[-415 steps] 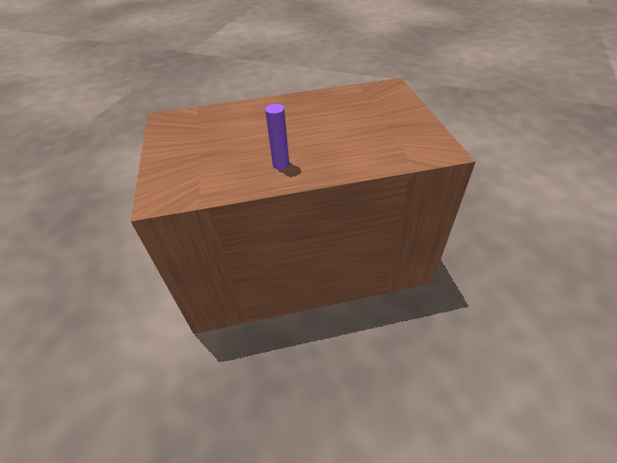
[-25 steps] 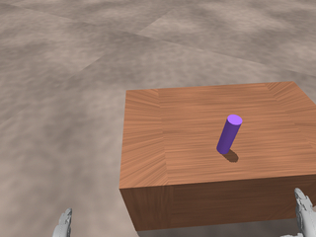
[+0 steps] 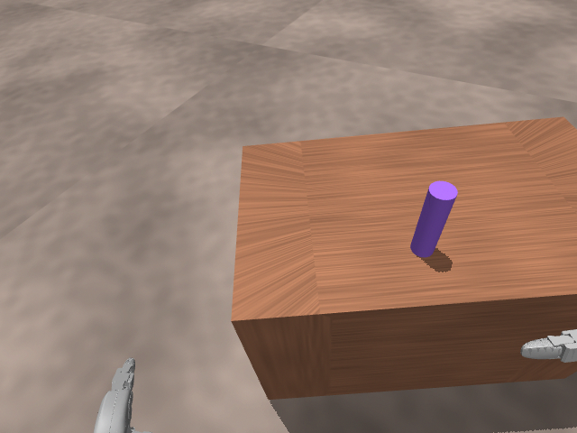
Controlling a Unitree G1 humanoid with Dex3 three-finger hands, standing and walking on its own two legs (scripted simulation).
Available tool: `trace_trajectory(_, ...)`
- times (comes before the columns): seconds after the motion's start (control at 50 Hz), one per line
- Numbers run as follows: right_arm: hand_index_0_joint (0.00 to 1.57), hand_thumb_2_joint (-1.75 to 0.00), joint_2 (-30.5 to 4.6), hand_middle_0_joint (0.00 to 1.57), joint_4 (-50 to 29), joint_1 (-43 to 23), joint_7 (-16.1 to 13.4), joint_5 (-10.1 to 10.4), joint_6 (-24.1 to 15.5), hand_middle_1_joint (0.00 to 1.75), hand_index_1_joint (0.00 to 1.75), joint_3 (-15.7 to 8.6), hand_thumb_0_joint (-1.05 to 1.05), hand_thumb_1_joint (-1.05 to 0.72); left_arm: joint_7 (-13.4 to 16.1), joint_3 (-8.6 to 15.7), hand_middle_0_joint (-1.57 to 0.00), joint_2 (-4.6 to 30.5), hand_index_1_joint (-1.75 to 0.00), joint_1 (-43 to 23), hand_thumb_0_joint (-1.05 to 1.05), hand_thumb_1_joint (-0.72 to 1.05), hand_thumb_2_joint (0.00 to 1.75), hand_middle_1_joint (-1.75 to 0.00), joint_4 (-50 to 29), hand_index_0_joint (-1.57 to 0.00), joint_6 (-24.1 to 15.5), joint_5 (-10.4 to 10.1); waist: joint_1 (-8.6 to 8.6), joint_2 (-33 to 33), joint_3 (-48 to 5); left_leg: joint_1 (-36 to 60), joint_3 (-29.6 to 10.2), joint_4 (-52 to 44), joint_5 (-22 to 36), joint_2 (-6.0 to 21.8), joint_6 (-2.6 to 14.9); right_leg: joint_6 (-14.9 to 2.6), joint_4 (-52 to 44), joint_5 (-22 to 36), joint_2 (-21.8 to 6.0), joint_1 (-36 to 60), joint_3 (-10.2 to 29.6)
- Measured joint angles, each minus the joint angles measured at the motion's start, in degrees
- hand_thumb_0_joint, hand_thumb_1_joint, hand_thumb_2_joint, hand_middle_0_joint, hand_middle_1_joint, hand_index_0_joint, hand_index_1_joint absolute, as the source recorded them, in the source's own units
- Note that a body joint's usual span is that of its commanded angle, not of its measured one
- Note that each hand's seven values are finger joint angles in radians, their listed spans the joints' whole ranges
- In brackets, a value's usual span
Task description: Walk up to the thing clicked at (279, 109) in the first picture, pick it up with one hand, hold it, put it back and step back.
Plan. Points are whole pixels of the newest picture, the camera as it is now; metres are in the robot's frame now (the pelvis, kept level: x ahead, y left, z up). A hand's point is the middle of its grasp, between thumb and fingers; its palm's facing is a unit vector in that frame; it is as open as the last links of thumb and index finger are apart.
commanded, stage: go down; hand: right
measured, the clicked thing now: (431, 222) +0.52 -0.23 -0.07
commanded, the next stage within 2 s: none
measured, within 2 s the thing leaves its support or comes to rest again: neither
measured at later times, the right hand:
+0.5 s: hand out of the picture +0.36 -0.38 +0.02, palm faces +0.23 +0.97 +0.01, open 17.1 cm
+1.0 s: hand out of the picture +0.40 -0.40 +0.03, palm faces +0.21 +0.98 +0.03, open 17.5 cm
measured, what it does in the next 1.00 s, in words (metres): lowers itself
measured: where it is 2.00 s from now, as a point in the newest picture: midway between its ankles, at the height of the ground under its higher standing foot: outside the picture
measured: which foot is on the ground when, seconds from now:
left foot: down 0.00-1.00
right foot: down 0.00-1.00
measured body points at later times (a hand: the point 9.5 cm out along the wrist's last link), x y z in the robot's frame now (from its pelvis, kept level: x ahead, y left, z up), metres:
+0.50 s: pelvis +0.00 -0.02 -0.04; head +0.07 -0.05 +0.41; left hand +0.15 +0.25 -0.09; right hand +0.35 -0.43 +0.03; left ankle +0.02 +0.12 -0.73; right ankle +0.01 -0.13 -0.73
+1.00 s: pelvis +0.00 -0.02 -0.05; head +0.09 -0.07 +0.39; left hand +0.15 +0.24 -0.08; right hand +0.38 -0.45 +0.03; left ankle +0.02 +0.12 -0.73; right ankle +0.01 -0.13 -0.73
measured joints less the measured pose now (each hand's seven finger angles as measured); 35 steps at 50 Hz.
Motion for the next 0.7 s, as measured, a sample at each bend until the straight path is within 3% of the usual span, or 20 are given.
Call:
trace_trajectory(0.1, 0.06, -0.05, -4.42, 0.06, 6.12, -6.49, 7.08, 2.43, -2.96, 0.05, 0.05, -3.34, -0.01, 0.44, -0.05, -2.31, -0.06, -0.78, -0.05, 2.17, -0.01, -0.51, 0.03, -0.05, -3.87, -0.07, -0.13, -0.23, 1.54, -0.11, -1.08, -8.19, -0.55, 7.19, -2.36, -0.33, -0.14, -0.16, 8.35, -3.27, -0.49, -8.44, -0.35)
trace_trajectory(0.18, 0.06, -0.05, -7.04, 0.06, 11.48, -10.17, 10.47, 4.42, -3.48, 0.04, 0.05, -6.66, -0.01, 0.43, 0.19, -2.69, -0.07, -1.41, -0.05, 4.86, -0.01, -0.51, 0.03, -0.06, -7.61, -0.08, -0.27, -0.15, 2.72, -0.2, -1.51, -11.15, -0.83, 9.61, -3.14, -0.49, -0.36, -0.43, 11.42, -4.56, -0.69, -11.56, -0.56)
trace_trajectory(0.28, 0.06, -0.05, -9.77, 0.06, 16.13, -14.14, 13.12, 4.8, -5.3, 0.04, 0.05, -8.51, -0.01, 0.43, 1.08, -2.9, -0.07, 0.4, -0.05, 6.36, -0.01, -0.51, 0.03, -0.06, -8.89, -0.08, -1.5, -0.13, 2.86, 0.1, -2.43, -14.48, -1.17, 11.25, -3.48, -0.67, -0.6, -0.74, 13.83, -5.48, -0.89, -15.08, -0.84)
trace_trajectory(0.42, 0.05, -0.06, -12.73, 0.05, 18.88, -17.8, 17.46, 5.4, -7.15, 0.05, 0.05, -10.46, -0.01, 0.45, 1.6, -6.32, -0.06, -0.84, -0.05, 5.11, -0.01, -0.51, 0.04, -0.06, -9.5, -0.07, -2.38, 0.97, 3.43, 0.33, -3.68, -18.97, -0.85, 13.95, -4.45, -0.99, -0.77, -0.84, 17.61, -6.99, -1.27, -20.13, -0.4)
trace_trajectory(0.52, 0.06, -0.06, -14.45, 0.05, 21.78, -19.0, 19.24, 6.14, -6.92, 0.04, 0.05, -12.35, -0.01, 0.44, 1.66, -5.63, -0.07, -0.63, -0.06, 5.52, -0.01, -0.52, 0.04, -0.06, -11.05, -0.08, -2.99, 1.43, 4.3, -0.05, -5.38, -19.7, -0.58, 14.5, -5.09, -1.0, -0.93, -0.99, 18.64, -7.8, -1.28, -21.17, -0.09)
trace_trajectory(0.7, 0.05, -0.05, -16.67, 0.05, 22.96, -21.1, 21.34, 5.75, -7.4, 0.04, 0.05, -12.79, -0.01, 0.46, 1.25, -6.06, -0.07, 0.59, -0.06, 6.91, -0.01, -0.53, 0.05, -0.06, -13.42, -0.07, -3.61, 1.37, 4.95, 0.42, -5.57, -21.79, -0.25, 16.24, -5.97, -1.11, -0.97, -1.1, 20.81, -8.87, -1.4, -23.55, 0.31)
